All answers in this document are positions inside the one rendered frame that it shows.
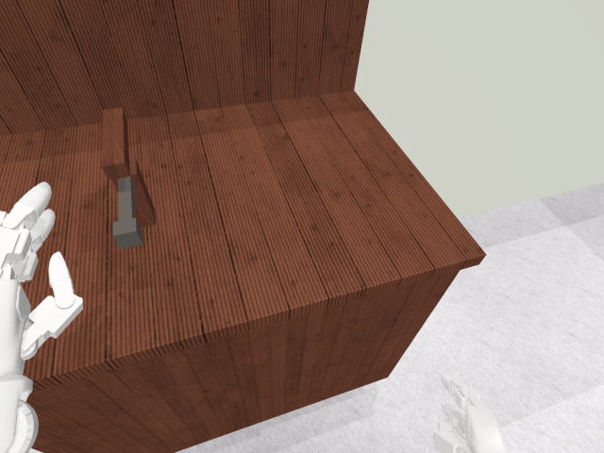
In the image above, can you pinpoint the robot left forearm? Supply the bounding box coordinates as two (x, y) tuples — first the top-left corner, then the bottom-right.
(0, 375), (39, 453)

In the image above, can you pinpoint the counter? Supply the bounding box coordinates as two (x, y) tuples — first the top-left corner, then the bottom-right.
(0, 0), (486, 453)

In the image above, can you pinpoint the right robot hand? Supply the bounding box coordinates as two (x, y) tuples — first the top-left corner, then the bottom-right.
(433, 372), (508, 453)

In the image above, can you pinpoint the left robot hand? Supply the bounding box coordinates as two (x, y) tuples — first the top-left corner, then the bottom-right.
(0, 182), (83, 377)

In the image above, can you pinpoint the tap lever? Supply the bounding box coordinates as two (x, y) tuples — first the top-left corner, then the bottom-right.
(113, 176), (143, 249)

